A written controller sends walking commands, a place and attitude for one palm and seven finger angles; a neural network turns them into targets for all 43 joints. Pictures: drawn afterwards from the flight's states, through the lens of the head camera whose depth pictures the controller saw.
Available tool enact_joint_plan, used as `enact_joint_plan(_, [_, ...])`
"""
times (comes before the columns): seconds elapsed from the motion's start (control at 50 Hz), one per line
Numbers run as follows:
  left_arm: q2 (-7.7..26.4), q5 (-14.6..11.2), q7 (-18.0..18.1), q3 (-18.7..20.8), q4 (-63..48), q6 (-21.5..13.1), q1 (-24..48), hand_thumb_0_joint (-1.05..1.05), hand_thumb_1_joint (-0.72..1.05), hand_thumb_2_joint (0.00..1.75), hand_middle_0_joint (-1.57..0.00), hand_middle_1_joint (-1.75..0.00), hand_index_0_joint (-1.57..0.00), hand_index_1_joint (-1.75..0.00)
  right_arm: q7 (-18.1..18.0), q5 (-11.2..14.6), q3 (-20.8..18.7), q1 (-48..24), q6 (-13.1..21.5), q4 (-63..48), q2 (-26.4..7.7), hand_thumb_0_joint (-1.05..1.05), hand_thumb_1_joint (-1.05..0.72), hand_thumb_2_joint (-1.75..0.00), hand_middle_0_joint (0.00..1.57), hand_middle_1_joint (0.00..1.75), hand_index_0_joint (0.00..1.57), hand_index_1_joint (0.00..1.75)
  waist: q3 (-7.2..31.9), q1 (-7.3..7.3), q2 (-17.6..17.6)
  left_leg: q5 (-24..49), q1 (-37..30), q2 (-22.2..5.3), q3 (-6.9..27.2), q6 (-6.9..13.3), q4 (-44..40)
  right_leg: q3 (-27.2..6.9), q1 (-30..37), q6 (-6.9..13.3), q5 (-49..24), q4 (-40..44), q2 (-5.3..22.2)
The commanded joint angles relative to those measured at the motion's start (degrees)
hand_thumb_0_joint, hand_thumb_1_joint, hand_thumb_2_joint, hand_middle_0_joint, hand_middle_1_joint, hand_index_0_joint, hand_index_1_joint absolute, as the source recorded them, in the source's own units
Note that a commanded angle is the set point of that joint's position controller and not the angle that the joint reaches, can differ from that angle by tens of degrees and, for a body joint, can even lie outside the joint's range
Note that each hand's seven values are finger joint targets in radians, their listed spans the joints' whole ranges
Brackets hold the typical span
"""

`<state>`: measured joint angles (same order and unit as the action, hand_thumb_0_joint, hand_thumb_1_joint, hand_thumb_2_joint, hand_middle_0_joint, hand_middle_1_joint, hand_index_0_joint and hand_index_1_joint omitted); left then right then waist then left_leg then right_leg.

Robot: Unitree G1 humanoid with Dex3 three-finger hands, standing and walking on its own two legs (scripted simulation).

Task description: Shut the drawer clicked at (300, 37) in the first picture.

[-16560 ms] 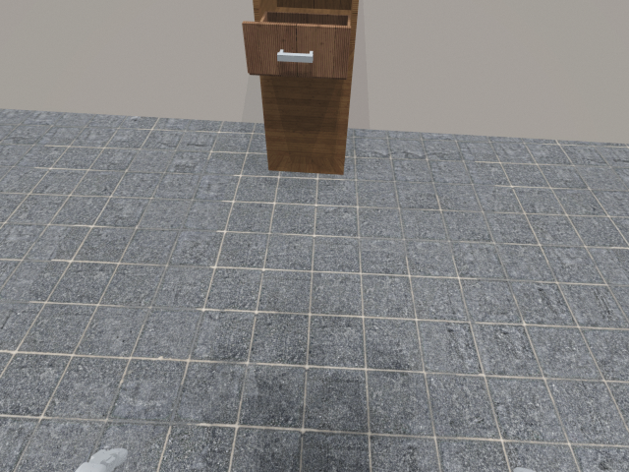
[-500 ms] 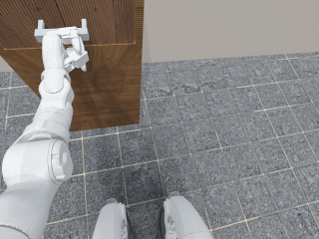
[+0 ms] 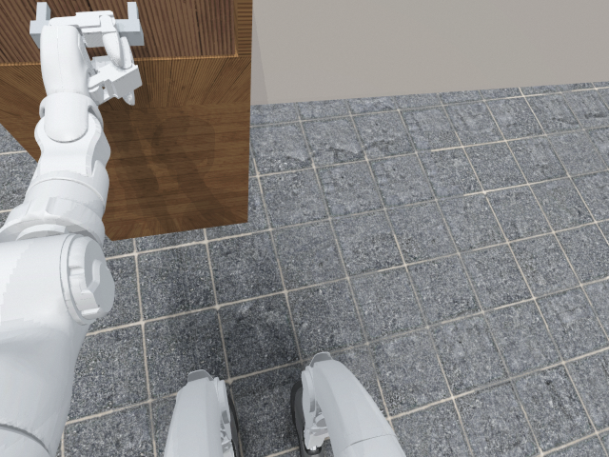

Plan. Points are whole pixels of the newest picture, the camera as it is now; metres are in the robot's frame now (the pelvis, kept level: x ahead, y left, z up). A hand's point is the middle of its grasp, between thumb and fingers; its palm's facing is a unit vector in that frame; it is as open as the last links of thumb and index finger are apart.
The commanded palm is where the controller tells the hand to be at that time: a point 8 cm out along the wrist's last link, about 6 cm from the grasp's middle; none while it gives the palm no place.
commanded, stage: pull the fist back off the drawer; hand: left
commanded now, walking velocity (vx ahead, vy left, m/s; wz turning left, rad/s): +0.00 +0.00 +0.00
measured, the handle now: (89, 22) +0.65 +0.17 +0.08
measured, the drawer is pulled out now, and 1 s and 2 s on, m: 0.00 0.00 0.00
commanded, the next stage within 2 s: draw the hand back to the body in 0.46 s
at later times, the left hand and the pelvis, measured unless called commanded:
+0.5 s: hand (123, 85) +0.55 +0.13 +0.08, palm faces +0.06 -1.00 -0.04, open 3.2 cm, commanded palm +0.53 +0.17 +0.08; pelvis +0.04 +0.01 +0.03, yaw +0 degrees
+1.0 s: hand (42, 124) +0.44 +0.17 +0.16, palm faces +0.08 -0.99 -0.06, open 3.3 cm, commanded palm +0.40 +0.22 +0.17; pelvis +0.08 -0.01 +0.08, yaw +2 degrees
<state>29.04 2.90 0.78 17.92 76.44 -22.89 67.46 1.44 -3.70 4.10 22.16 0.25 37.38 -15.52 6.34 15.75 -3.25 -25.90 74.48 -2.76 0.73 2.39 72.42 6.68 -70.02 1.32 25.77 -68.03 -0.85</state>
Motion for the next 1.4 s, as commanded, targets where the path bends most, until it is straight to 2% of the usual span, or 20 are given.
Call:
enact_joint_plan(0.0, [11.5,-1.9,1.5,2.3,-15.7,-3.8,34.2,0.00,0.90,0.90,-1.40,-1.60,-1.40,-1.60,0.0,0.1,-3.9,11.1,0.3,-2.0,-11.3,0.00,-0.90,-0.90,0.20,0.30,0.20,0.30,30.6,2.41,-9.2,0.8,-27.1,1.0,6.1,-0.1,-10.0,-4.8,8.0,0.0,0.6,10.9,-2.0])
enact_joint_plan(0.08, [9.0,-2.2,1.5,1.8,-17.2,-3.7,31.0,0.00,0.90,0.90,-1.40,-1.60,-1.40,-1.60,0.6,0.0,-4.3,11.1,-0.1,-2.3,-11.1,0.00,-0.90,-0.90,0.20,0.30,0.20,0.30,30.9,1.36,-8.6,2.2,-29.0,0.8,6.1,-0.2,-10.5,-4.4,8.1,0.0,-0.5,10.8,-1.9])
enact_joint_plan(0.2, [9.8,-2.6,1.2,4.2,-20.6,-4.3,21.3,0.00,0.90,0.90,-1.40,-1.60,-1.40,-1.60,1.0,0.4,-4.7,10.8,-1.4,-3.7,-10.5,0.00,-0.90,-0.90,0.20,0.30,0.20,0.30,33.0,-2.20,-7.0,8.3,-30.7,0.8,4.6,-0.5,-11.2,-4.5,13.8,0.2,-4.2,11.2,-2.1])
enact_joint_plan(0.34, [1.5,-4.4,0.5,0.8,-27.1,-5.3,6.8,0.00,0.90,0.90,-1.40,-1.60,-1.40,-1.60,2.0,1.0,-5.9,9.8,-3.2,-5.4,-9.4,0.00,-0.90,-0.90,0.20,0.30,0.20,0.30,33.2,-4.90,-5.4,18.1,-37.8,0.6,3.6,-1.2,-13.1,-3.6,17.7,0.4,-12.1,12.1,-2.6])
enact_joint_plan(0.38, [-2.4,-4.9,0.3,-2.2,-26.8,-5.0,7.0,0.00,0.90,0.90,-1.40,-1.60,-1.40,-1.60,2.0,1.3,-6.2,9.4,-3.6,-4.8,-8.9,0.00,-0.90,-0.90,0.20,0.30,0.20,0.30,29.5,-3.36,-3.5,17.4,-36.9,0.6,3.2,-1.0,-13.1,-3.7,16.9,0.0,-12.4,12.9,-2.6])
enact_joint_plan(0.44, [-1.5,-5.2,0.5,-1.3,-25.1,-5.4,8.7,0.00,0.90,0.90,-1.40,-1.60,-1.40,-1.60,1.6,1.4,-6.4,9.9,-3.9,-3.6,-9.4,0.00,-0.90,-0.90,0.20,0.30,0.20,0.30,24.3,-2.49,-1.3,16.1,-35.0,0.8,3.2,-0.8,-13.4,-3.8,16.3,-0.1,-12.1,13.3,-2.5])
enact_joint_plan(0.54, [-1.2,-4.8,1.2,-0.9,-29.4,-9.3,9.2,0.00,0.90,0.90,-1.40,-1.60,-1.40,-1.60,1.4,0.9,-6.7,9.0,-3.9,-3.4,-8.7,0.00,-0.90,-0.90,0.20,0.30,0.20,0.30,30.3,-4.16,-6.2,25.0,-41.3,0.9,3.5,-1.5,-12.1,-3.9,16.3,0.4,-17.5,11.1,-2.2])
enact_joint_plan(0.62, [-1.0,-6.8,0.1,-0.5,-44.5,-8.1,-9.6,0.00,0.90,0.90,-1.40,-1.60,-1.40,-1.60,2.3,2.0,-7.5,7.5,-4.6,-7.7,-8.2,0.00,-0.90,-0.90,0.20,0.30,0.20,0.30,43.2,-10.35,-10.2,43.3,-53.5,0.6,2.7,-2.7,-14.4,-3.9,27.8,0.6,-28.8,12.5,-2.4])
enact_joint_plan(0.66, [-3.6,-8.3,-1.1,-2.6,-49.3,-4.2,-19.1,0.00,0.90,0.90,-1.40,-1.60,-1.40,-1.60,2.4,3.4,-7.4,6.3,-5.2,-9.3,-7.6,0.00,-0.90,-0.90,0.20,0.30,0.20,0.30,40.5,-11.15,-6.1,45.2,-52.7,0.5,1.7,-2.2,-16.6,-3.8,33.5,0.1,-33.7,15.1,-2.4])
enact_joint_plan(0.72, [-5.1,-10.9,-1.7,-2.7,-53.7,1.5,-29.1,0.00,0.90,0.90,-1.40,-1.60,-1.40,-1.60,1.5,5.0,-7.4,4.3,-5.0,-11.2,-7.3,0.00,-0.90,-0.90,0.20,0.30,0.20,0.30,32.6,-11.28,3.2,38.2,-45.8,1.3,-0.4,-0.5,-20.1,-4.5,42.5,-0.4,-38.8,18.6,-2.1])
enact_joint_plan(0.76, [-6.1,-12.2,-1.4,-3.5,-57.3,3.3,-30.5,0.00,0.90,0.90,-1.40,-1.60,-1.40,-1.60,0.6,5.7,-7.1,2.5,-4.4,-11.6,-7.2,0.00,-0.90,-0.90,0.20,0.30,0.20,0.30,25.6,-10.58,5.8,31.3,-43.2,1.6,-1.4,-0.3,-22.6,-4.6,44.0,-0.9,-37.6,21.0,-1.9])
enact_joint_plan(0.8, [-6.5,-12.8,-1.1,-3.9,-60.8,3.2,-31.4,0.00,0.90,0.90,-1.40,-1.60,-1.40,-1.60,-0.1,5.9,-6.9,1.1,-3.5,-11.6,-7.0,0.00,-0.90,-0.90,0.20,0.30,0.20,0.30,22.3,-10.63,5.6,26.5,-43.5,2.1,-1.9,-0.2,-24.3,-4.9,44.8,-0.9,-34.4,22.8,-1.9])
enact_joint_plan(0.86, [-7.8,-12.5,-2.0,-6.6,-66.8,1.2,-33.1,0.00,0.90,0.90,-1.40,-1.60,-1.40,-1.60,-0.8,5.8,-6.6,-0.6,-1.8,-11.1,-6.1,0.00,-0.90,-0.90,0.20,0.30,0.20,0.30,21.1,-10.54,-0.7,30.6,-49.5,1.9,-1.5,-0.4,-25.1,-4.9,43.9,-0.6,-34.5,23.5,-1.6])
enact_joint_plan(0.92, [-9.1,-12.8,-4.7,-9.5,-69.8,1.2,-37.4,0.00,0.90,0.90,-1.40,-1.60,-1.40,-1.60,-1.1,6.1,-6.5,-2.4,-0.3,-11.3,-6.1,0.00,-0.90,-0.90,0.20,0.30,0.20,0.30,19.9,-10.69,-3.1,31.5,-53.2,1.7,-0.9,-0.4,-25.9,-4.8,43.4,-0.4,-32.4,24.7,-1.4])
enact_joint_plan(1.04, [-7.2,-16.1,-8.8,-7.0,-69.5,7.9,-46.1,0.00,0.90,0.90,-1.40,-1.60,-1.40,-1.60,-2.5,7.1,-5.3,-8.8,1.3,-14.0,-6.6,0.00,-0.90,-0.90,0.20,0.30,0.20,0.30,12.0,-12.93,2.0,18.9,-50.4,2.6,-0.6,-0.3,-31.5,-4.2,47.0,-0.2,-24.1,29.3,-0.9])
enact_joint_plan(1.06, [-1.4,-9.6,-3.7,-8.3,-75.4,8.9,-47.8,0.00,0.90,0.90,-1.40,-1.60,-1.40,-1.60,-3.6,7.1,-5.7,-12.4,-0.4,-14.9,-5.6,0.00,-0.90,-0.90,0.20,0.30,0.20,0.30,12.6,-15.43,2.6,18.3,-54.5,2.8,-1.4,-0.3,-35.1,-7.0,50.4,0.3,-21.7,32.8,0.6])
enact_joint_plan(1.1, [-4.7,-9.1,0.1,-9.8,-79.8,11.2,-51.2,0.00,0.90,0.90,-1.40,-1.60,-1.40,-1.60,-4.8,6.9,-5.0,-14.0,-0.6,-16.4,-4.8,0.00,-0.90,-0.90,0.20,0.30,0.20,0.30,9.8,-14.72,3.4,16.5,-56.5,2.4,-1.1,-0.2,-37.5,-6.6,51.2,0.0,-19.6,35.3,1.1])
enact_joint_plan(1.14, [-2.5,-8.3,2.1,-8.4,-83.4,12.9,-53.3,0.00,0.90,0.90,-1.40,-1.60,-1.40,-1.60,-5.6,6.7,-4.3,-15.8,-0.5,-16.1,-4.7,0.00,-0.90,-0.90,0.20,0.30,0.20,0.30,8.8,-15.63,0.7,17.1,-58.9,2.4,-1.1,-0.1,-39.4,-6.8,53.5,0.3,-19.7,36.9,1.1])
enact_joint_plan(1.2, [-2.0,-7.6,4.2,-7.5,-86.8,14.5,-55.7,0.00,0.90,0.90,-1.40,-1.60,-1.40,-1.60,-6.6,6.3,-3.7,-17.3,-0.1,-15.7,-4.4,0.00,-0.90,-0.90,0.20,0.30,0.20,0.30,6.2,-15.92,3.0,17.2,-61.9,2.1,-0.8,0.1,-42.6,-6.5,55.5,0.1,-19.1,39.7,1.1])
enact_joint_plan(1.38, [-3.9,-7.3,4.9,-7.0,-96.6,16.6,-70.1,0.00,0.90,0.90,-1.40,-1.60,-1.40,-1.60,-6.5,5.2,-3.0,-19.5,2.4,-13.9,-3.8,0.00,-0.90,-0.90,0.20,0.30,0.20,0.30,0.4,-17.21,1.5,20.0,-69.3,2.0,-1.0,0.1,-48.8,-6.1,60.8,0.1,-20.6,46.4,0.9])
